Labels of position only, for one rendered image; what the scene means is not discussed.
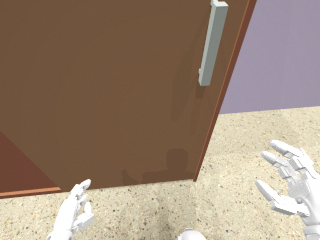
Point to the robot right forearm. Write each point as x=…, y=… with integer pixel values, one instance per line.
x=312, y=232

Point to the robot left hand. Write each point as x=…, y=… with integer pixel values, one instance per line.
x=70, y=208

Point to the robot right hand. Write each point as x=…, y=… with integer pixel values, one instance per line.
x=307, y=189

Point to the wardrobe door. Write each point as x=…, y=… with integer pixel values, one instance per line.
x=17, y=171
x=108, y=90

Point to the handle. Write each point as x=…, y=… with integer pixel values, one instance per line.
x=217, y=19

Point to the right robot thigh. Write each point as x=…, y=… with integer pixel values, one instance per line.
x=191, y=235

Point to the robot left forearm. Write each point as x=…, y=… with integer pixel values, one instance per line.
x=60, y=234

